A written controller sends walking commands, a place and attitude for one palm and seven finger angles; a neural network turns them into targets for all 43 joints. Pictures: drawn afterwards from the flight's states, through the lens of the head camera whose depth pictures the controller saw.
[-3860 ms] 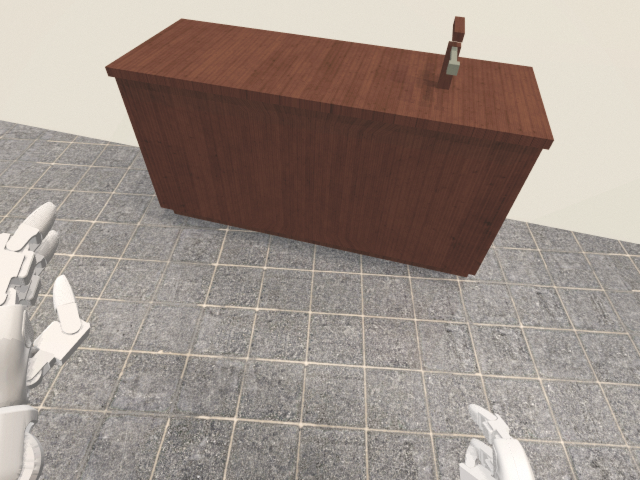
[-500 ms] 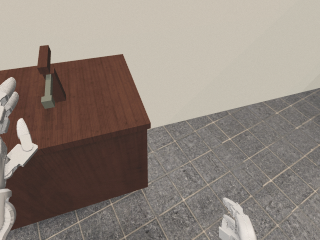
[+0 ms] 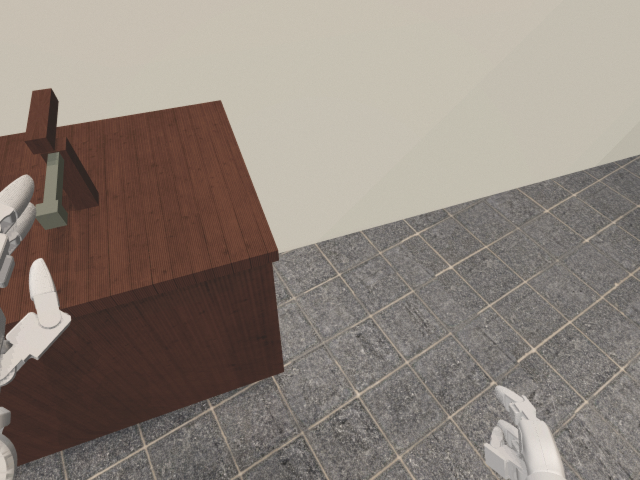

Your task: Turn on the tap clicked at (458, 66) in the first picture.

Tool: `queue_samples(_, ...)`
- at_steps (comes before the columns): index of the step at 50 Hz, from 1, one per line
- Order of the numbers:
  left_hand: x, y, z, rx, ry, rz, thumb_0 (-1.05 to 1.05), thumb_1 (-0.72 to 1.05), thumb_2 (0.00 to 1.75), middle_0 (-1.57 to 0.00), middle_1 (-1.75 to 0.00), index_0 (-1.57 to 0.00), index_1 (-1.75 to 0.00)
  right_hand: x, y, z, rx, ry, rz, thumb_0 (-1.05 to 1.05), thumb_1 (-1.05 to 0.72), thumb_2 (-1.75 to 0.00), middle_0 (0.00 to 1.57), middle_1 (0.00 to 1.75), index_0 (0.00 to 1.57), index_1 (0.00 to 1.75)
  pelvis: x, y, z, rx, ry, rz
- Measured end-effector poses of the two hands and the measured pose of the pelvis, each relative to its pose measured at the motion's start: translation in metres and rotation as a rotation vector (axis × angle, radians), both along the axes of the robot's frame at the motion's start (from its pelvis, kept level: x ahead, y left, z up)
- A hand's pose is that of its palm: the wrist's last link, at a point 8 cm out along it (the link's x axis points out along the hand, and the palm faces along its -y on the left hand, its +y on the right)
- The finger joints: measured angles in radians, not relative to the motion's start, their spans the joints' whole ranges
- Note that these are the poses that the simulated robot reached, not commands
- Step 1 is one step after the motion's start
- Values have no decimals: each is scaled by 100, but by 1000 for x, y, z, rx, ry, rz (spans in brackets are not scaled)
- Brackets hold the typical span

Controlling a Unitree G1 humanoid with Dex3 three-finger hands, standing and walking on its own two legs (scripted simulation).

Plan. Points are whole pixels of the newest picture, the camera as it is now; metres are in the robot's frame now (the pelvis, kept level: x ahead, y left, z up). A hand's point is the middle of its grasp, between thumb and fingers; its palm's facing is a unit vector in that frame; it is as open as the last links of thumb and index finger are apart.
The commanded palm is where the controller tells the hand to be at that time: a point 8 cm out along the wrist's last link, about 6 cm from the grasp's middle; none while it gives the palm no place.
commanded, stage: come to a stop and stand still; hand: left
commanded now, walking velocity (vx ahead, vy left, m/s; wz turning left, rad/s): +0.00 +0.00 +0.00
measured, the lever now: (51, 214) +0.44 +0.39 +0.06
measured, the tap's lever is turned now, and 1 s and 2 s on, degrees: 0 0 0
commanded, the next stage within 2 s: look again from close up in 0.66 s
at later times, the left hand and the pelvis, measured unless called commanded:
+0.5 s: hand out of the picture +0.23 +0.32 +0.19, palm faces +0.38 -0.78 -0.49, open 7.4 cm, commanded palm +0.16 +0.34 +0.19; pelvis +0.00 +0.06 +0.01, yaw -2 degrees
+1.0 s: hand (17, 297) +0.24 +0.27 +0.18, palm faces +0.37 -0.84 -0.39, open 7.4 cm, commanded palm +0.18 +0.31 +0.19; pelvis +0.02 +0.03 +0.01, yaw -2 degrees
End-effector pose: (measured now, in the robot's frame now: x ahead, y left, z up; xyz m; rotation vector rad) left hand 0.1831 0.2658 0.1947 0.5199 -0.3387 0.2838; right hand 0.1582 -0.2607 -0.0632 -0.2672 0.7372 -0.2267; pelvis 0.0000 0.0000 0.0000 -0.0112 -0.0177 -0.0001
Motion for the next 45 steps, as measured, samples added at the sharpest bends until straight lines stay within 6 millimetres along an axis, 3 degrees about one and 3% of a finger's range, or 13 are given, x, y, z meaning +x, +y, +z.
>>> queue_samples(3, -6, 17, 6, 31, -27, 0, 2, 89, 90, -22, -30, -22, -30, -5, 12, 7, -6, -9, 3, 1, -91, -90, 20, 30, 20, 30, -3, 5, 2, 11, -4, -13)
queue_samples(6, 1, 57, 30, 119, -184, 67, 2, 88, 90, -22, -30, -22, -30, -10, 33, 3, 2, -12, 112, 1, -91, -90, 20, 30, 20, 30, -10, 9, -2, -5, 11, -5)
queue_samples(9, 8, 83, 30, 18, -259, 131, 2, 89, 90, -22, -30, -22, -30, -17, 56, -2, 51, -8, 162, 1, -91, -90, 20, 30, 20, 30, -16, 20, -3, -21, 13, -22)
queue_samples(11, 12, 79, 14, -70, -216, 110, 2, 90, 90, -21, -30, -21, -30, -23, 69, -4, 85, -7, 154, 1, -91, -90, 20, 30, 20, 30, -16, 32, -2, -23, 9, -34)
queue_samples(16, 11, 45, -24, -134, 18, -50, 2, 90, 90, -20, -30, -20, -30, -37, 100, -9, 138, 16, 113, 1, -90, -90, 21, 30, 20, 30, -12, 54, 3, -9, 15, -47)
queue_samples(19, 9, 50, -23, -54, 77, -77, 2, 89, 90, -21, -30, -21, -30, -38, 113, -12, 142, 47, 112, 1, -90, -90, 21, 30, 20, 30, -9, 58, 4, -2, 24, -43)
queue_samples(22, 9, 71, -5, 41, 48, -29, 2, 89, 90, -22, -30, -22, -30, -32, 121, -15, 140, 72, 135, 1, -90, -90, 21, 30, 20, 30, -7, 62, 6, -10, 27, -33)
queue_samples(25, 7, 88, 13, 75, -13, 35, 2, 89, 90, -22, -30, -22, -30, -20, 123, -15, 138, 70, 157, 1, -90, -90, 21, 30, 21, 30, -4, 64, 7, -17, 30, -28)
queue_samples(28, 6, 93, 15, 40, -34, 70, 2, 89, 90, -21, -30, -21, -30, -7, 120, -11, 131, 41, 160, 1, -90, -90, 21, 31, 21, 30, 0, 67, 8, -16, 32, -31)
queue_samples(37, 15, 71, -26, -123, 93, 68, 2, 90, 90, -21, -30, -21, -30, 23, 98, 9, 79, -40, 134, 1, -90, -90, 21, 30, 20, 30, 9, 59, 10, -6, 28, -36)
queue_samples(45, 20, 53, -1, -77, 4, 40, 2, 89, 90, -21, -30, -21, -30, 30, 81, 15, 64, -53, 136, 1, -90, -90, 21, 30, 20, 30, 11, 42, 12, -10, 33, -26)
